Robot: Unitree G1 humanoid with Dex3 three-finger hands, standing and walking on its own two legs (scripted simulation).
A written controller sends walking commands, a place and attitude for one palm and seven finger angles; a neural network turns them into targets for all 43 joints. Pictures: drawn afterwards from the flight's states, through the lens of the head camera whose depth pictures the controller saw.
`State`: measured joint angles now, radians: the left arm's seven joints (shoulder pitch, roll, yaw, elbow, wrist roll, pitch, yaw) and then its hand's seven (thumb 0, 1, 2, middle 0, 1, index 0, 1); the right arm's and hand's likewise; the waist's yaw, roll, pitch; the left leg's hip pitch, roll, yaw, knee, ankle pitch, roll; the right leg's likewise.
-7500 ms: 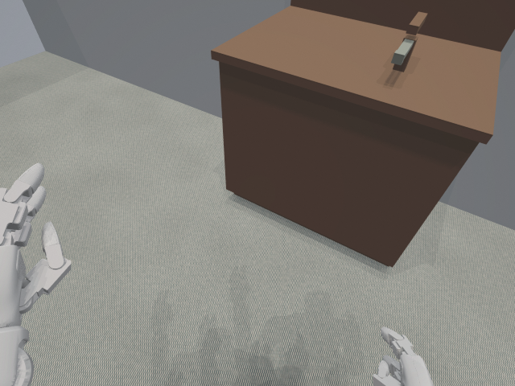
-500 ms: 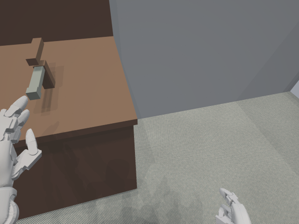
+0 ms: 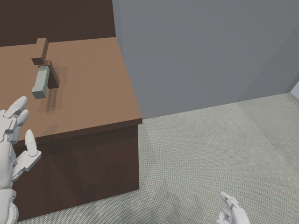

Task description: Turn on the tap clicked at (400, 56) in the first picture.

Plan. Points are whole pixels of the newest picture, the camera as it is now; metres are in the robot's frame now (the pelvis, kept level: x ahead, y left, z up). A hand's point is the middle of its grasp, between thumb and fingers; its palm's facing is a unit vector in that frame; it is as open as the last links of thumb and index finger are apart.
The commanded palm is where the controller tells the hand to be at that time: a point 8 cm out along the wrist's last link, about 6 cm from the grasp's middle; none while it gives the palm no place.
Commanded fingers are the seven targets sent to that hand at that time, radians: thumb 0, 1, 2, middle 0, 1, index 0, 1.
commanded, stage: shuffle to correct the standing spot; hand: left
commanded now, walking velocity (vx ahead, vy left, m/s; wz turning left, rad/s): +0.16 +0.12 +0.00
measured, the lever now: (39, 92) +0.43 +0.36 +0.12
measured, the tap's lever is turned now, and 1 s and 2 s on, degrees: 0 0 0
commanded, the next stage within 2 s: come to a stop and stand still in 0.30 s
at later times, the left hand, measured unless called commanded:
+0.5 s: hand (51, 122) +0.28 +0.25 +0.17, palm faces +0.31 -0.85 -0.42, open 7.4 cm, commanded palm +0.23 +0.29 +0.17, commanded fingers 0.00 0.90 0.90 -0.20 -0.30 -0.20 -0.30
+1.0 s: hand (21, 105) +0.31 +0.32 +0.18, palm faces +0.45 -0.84 -0.30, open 7.4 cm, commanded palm +0.24 +0.33 +0.17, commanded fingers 0.00 0.90 0.90 -0.20 -0.30 -0.20 -0.30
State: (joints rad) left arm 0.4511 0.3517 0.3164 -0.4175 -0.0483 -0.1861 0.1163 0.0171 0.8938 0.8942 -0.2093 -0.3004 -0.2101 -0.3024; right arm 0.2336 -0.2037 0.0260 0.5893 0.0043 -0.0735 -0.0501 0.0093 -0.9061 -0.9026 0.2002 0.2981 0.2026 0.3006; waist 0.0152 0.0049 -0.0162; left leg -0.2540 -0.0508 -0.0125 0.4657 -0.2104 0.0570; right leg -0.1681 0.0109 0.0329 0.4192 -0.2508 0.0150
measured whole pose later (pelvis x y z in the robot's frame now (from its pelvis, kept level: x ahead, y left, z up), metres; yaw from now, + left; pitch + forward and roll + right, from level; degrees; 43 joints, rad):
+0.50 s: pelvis +0.06 +0.02 -0.01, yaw -3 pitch -1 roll +0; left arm 0.49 0.39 0.36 -0.50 -0.05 -0.22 0.12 0.02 0.89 0.89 -0.21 -0.30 -0.21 -0.30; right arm 0.24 -0.17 0.01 0.58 0.01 -0.08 -0.02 0.01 -0.91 -0.90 0.20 0.30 0.20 0.30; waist -0.02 0.00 0.04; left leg -0.16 -0.08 0.05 0.49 -0.32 0.10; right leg -0.44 -0.02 -0.08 0.92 -0.38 0.00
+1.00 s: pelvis +0.06 +0.06 -0.01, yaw -4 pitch -4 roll +0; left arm 0.20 0.40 0.41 -0.31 -0.05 -0.24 0.12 0.02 0.89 0.89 -0.21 -0.30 -0.21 -0.30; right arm 0.20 -0.21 0.01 0.60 0.02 -0.16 -0.02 0.01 -0.91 -0.90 0.20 0.30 0.20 0.30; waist 0.06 -0.04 0.09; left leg -0.25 -0.01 0.03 0.55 -0.24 0.03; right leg -0.28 -0.04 -0.05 0.54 -0.21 0.00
